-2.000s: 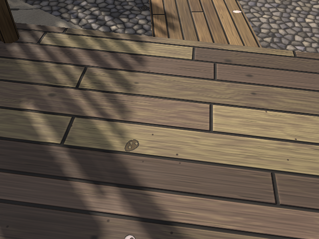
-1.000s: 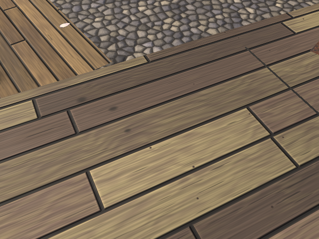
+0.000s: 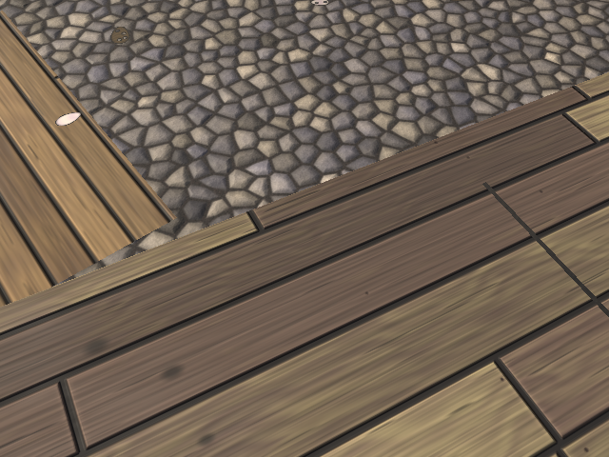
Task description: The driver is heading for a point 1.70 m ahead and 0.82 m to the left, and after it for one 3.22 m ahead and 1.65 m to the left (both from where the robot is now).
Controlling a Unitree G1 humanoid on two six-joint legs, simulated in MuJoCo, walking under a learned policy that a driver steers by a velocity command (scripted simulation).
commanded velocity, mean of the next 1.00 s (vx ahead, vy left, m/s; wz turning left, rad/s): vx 0.07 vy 0.00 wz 0.50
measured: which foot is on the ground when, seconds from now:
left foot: down 0.00-0.34, up 0.36-0.74, down 0.76-1.00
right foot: up 0.00-0.32, down 0.34-0.76, up 0.78-1.00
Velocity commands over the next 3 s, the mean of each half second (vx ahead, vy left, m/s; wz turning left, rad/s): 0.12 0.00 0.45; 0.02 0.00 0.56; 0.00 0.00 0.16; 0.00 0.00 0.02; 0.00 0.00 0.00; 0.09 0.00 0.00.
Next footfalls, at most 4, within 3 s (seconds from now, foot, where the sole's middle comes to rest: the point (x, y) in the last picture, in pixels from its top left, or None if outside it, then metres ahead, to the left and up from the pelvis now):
0.34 right None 0.23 -0.13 -0.77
0.76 left None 0.10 0.11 -0.77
1.20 right None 0.23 -0.08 -0.77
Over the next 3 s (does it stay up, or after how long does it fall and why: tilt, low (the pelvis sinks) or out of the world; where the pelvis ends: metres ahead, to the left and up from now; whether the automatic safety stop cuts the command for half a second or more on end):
stays up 0.17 0.01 0.01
